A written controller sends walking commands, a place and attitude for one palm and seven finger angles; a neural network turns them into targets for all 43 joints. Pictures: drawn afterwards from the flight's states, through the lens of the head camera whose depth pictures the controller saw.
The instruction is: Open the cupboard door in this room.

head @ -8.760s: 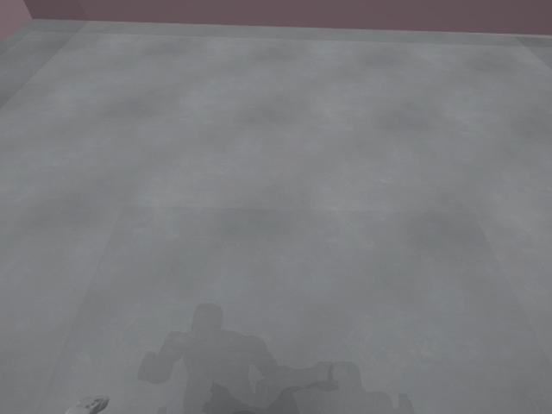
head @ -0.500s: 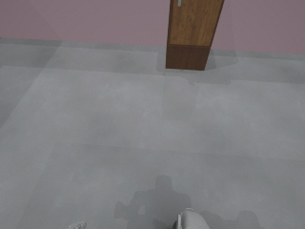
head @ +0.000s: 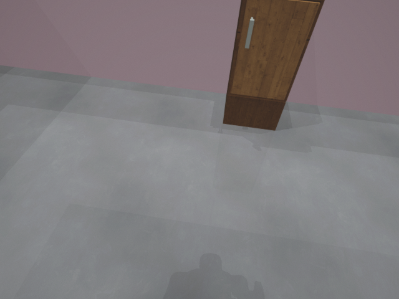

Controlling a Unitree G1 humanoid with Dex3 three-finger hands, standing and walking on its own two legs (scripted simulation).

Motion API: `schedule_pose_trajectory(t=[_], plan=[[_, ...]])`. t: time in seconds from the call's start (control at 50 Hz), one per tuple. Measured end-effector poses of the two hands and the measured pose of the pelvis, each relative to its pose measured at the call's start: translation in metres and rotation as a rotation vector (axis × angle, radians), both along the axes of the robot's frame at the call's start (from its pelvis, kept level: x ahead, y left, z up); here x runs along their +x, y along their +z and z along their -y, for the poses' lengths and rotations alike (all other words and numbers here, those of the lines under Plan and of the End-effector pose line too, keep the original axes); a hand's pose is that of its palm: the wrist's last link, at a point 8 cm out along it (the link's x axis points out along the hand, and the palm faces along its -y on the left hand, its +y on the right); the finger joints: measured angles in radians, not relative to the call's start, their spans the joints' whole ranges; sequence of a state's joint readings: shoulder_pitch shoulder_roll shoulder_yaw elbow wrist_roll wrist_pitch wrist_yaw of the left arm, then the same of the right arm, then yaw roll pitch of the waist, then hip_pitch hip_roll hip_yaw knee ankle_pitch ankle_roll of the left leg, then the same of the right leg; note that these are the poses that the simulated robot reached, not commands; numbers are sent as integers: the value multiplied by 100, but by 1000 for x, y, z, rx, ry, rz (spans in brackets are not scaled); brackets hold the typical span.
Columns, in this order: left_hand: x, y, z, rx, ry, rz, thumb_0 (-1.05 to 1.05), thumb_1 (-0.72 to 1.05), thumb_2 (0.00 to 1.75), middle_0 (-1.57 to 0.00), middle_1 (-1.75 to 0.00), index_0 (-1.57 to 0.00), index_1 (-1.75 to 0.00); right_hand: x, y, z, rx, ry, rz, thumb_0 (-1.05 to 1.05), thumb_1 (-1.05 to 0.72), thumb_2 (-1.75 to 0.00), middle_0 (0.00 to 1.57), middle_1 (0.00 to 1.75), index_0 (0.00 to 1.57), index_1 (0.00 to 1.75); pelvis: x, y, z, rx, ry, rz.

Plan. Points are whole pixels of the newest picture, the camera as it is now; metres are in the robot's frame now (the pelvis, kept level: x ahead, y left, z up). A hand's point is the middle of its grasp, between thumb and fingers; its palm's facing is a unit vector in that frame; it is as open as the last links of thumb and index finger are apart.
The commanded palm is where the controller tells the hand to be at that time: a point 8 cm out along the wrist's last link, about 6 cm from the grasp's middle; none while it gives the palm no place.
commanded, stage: turn or walk to find it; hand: left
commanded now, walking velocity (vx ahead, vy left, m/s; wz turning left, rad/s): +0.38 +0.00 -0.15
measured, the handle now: (249, 32) +1.46 -0.13 -0.05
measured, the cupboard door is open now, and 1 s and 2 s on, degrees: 0 0 0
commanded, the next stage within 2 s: stand and wait in 0.36 s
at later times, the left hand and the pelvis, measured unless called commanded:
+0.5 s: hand (161, 224) +0.34 +0.14 -0.17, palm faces -0.15 -0.96 -0.22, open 7.4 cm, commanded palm none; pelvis +0.21 -0.03 -0.02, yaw -5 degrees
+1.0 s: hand (165, 219) +0.36 +0.13 -0.18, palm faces -0.02 -0.98 -0.18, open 7.2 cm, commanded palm none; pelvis +0.31 -0.05 +0.00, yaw -4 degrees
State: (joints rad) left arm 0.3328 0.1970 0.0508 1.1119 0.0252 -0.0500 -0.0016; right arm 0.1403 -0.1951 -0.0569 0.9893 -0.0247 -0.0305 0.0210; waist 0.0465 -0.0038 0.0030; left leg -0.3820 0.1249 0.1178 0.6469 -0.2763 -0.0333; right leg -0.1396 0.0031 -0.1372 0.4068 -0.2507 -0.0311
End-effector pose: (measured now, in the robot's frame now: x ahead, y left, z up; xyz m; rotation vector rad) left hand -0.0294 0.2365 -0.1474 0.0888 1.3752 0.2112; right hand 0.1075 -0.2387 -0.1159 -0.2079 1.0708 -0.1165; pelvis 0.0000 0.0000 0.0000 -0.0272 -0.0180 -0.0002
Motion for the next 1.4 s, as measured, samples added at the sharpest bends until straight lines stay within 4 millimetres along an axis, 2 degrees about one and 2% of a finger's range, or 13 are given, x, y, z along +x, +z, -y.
schedule_pose_trajectory(t=[0.08,0.16,0.3,0.4,0.5,0.56,0.66,0.74,0.82,0.88,1.04,1.18,1.4], plan=[[8,-14,-10,-40,6,-78,1,92,90,-20,-30,-20,-29,30,-3,-18,-17,3,31,0,-91,-90,20,30,19,30,31,-9,-18,3,-17,9],[50,-8,-17,-48,-41,-92,1,91,90,-20,-30,-20,-29,17,-8,-33,5,-56,-42,0,-91,-90,20,30,20,30,59,-2,-26,9,-38,10],[172,5,-17,-20,-119,30,1,91,90,-20,-30,-20,-29,-39,-14,-32,17,-201,-306,0,-94,-90,20,30,20,30,114,5,-21,29,-66,-10],[272,9,5,-1,-205,112,1,91,90,-20,-30,-19,-29,-66,-17,-37,75,-286,-486,0,-93,-90,20,30,20,30,157,1,-2,42,-88,-20],[371,3,47,27,-298,220,1,91,90,-20,-30,-19,-29,-63,-32,-31,148,-349,-620,1,-91,-90,20,30,20,30,207,-18,31,56,-95,-17],[402,4,70,32,-299,275,1,91,90,-20,-30,-20,-29,-34,-41,-16,166,-344,-633,1,-91,-90,20,30,20,30,226,-22,47,46,-86,-5],[405,13,91,18,-260,243,0,91,90,-20,-30,-20,-29,60,-46,19,127,-275,-461,1,-91,-90,20,30,20,30,247,-9,57,48,-77,6],[411,19,86,32,-218,246,-2,94,90,-21,-30,-20,-29,138,-43,36,96,-211,-288,1,-91,-90,20,30,19,30,261,-4,59,33,-72,3],[411,13,79,17,-199,226,-2,94,90,-20,-30,-20,-29,187,-34,52,34,-173,-194,2,-95,-90,20,30,20,30,276,-5,56,9,-74,9],[407,1,72,-2,-174,190,-1,93,90,-20,-30,-20,-29,209,-28,54,2,-155,-150,2,-94,-90,20,30,19,30,287,-8,51,-11,-71,14],[374,2,53,2,-132,37,0,93,90,-20,-30,-20,-29,231,-16,38,7,-131,-188,1,-94,-90,20,30,20,30,315,4,45,21,-81,3],[343,6,49,5,-132,-103,1,92,90,-20,-30,-20,-29,227,-21,29,25,-157,-245,1,-94,-90,20,30,20,30,331,6,38,27,-95,3],[355,4,58,-10,-140,-103,1,91,90,-20,-30,-20,-29,199,-27,5,73,-188,-347,1,-92,-90,20,30,20,30,343,5,35,30,-97,6]])
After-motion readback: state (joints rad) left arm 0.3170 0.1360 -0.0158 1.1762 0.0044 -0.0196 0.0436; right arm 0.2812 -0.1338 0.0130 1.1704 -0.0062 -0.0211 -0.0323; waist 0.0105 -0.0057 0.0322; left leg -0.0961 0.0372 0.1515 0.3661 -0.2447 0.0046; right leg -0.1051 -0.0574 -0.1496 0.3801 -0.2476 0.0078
